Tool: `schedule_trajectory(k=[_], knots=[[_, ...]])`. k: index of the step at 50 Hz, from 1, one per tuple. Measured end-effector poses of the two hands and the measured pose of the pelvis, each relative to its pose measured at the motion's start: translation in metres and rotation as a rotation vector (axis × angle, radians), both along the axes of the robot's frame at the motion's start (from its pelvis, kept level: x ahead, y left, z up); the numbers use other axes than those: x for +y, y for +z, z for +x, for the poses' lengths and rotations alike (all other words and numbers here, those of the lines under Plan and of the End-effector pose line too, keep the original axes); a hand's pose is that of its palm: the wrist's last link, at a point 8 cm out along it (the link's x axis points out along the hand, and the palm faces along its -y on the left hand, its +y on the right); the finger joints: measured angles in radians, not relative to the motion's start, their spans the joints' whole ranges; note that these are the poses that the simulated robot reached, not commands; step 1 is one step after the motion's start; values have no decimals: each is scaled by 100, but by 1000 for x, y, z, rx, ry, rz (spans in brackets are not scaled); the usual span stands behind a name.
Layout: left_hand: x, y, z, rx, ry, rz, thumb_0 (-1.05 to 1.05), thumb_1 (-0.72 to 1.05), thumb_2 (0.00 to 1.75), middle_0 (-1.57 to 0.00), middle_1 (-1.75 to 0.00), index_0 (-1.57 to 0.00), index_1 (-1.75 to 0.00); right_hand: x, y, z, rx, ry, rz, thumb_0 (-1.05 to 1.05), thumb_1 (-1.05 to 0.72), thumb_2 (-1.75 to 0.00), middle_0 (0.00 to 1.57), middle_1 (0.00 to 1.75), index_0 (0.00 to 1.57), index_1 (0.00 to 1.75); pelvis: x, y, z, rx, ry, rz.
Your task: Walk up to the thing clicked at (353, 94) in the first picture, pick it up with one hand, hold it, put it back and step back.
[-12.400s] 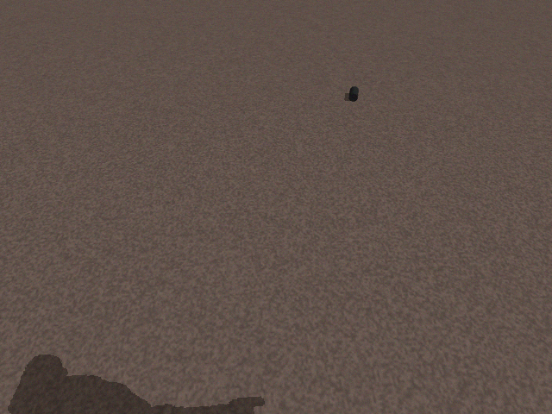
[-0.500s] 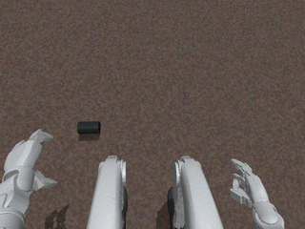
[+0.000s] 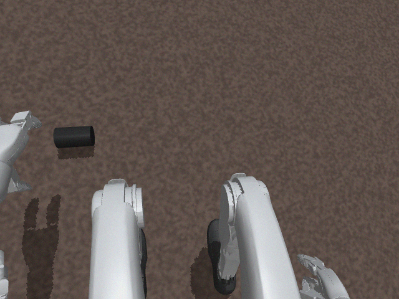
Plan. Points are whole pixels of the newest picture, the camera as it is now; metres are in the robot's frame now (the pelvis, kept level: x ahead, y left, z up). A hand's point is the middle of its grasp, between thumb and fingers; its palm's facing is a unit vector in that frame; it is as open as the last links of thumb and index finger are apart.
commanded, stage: rise first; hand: left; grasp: from above
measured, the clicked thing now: (75, 136) +0.48 +0.31 -0.35
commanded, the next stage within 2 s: none
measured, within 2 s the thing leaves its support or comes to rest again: neither
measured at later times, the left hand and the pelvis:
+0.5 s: hand (30, 149) +0.41 +0.35 -0.20, palm faces -0.46 -0.08 -0.88, open 13.5 cm; pelvis +0.01 +0.00 -0.04, yaw -1 degrees
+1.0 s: hand (38, 143) +0.43 +0.35 -0.22, palm faces -0.45 -0.08 -0.89, open 13.5 cm; pelvis +0.01 +0.00 -0.05, yaw -2 degrees
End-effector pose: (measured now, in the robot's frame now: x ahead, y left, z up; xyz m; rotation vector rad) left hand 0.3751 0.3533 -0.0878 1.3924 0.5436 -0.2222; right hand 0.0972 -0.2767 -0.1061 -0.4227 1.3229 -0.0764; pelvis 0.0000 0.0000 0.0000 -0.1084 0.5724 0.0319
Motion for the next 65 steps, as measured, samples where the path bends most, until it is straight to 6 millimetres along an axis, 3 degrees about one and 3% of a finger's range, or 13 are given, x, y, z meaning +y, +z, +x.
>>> schedule_trajectory(k=[17,34,51,65], knots=[[-3,-36,31,-5,-67,82,0,-42,92,-21,-84,-19,-86,9,-27,10,41,31,10,0,-90,-90,20,30,21,30,4,-26,4,2,-6,-13],[-3,-65,45,-18,-76,80,0,-39,88,-21,-88,-21,-88,2,-40,-8,111,38,-17,0,-91,-90,20,30,20,30,2,-47,8,-7,-18,-21],[-3,-74,57,-10,-52,83,0,-40,89,-18,-93,-19,-91,6,-45,-10,130,47,-3,0,-91,-90,20,30,20,30,2,-52,12,-3,-25,-26],[-5,-82,61,-23,-69,69,0,-41,91,-22,-86,-21,-88,4,-44,-15,138,56,-20,0,-91,-90,20,30,20,30,3,-58,10,-16,-28,-34]])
